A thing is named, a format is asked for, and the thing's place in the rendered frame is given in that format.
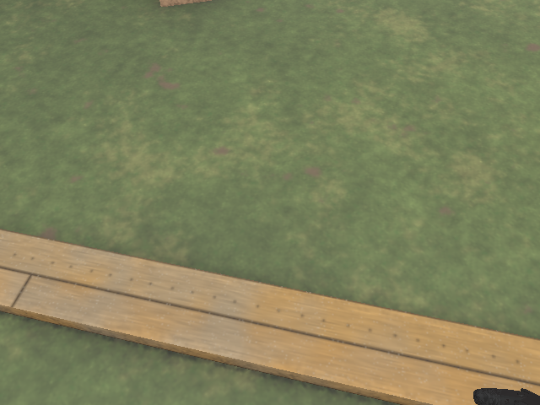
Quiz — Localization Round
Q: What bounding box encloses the robot right hand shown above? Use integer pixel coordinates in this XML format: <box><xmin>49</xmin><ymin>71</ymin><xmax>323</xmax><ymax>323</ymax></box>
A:
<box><xmin>473</xmin><ymin>388</ymin><xmax>540</xmax><ymax>405</ymax></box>

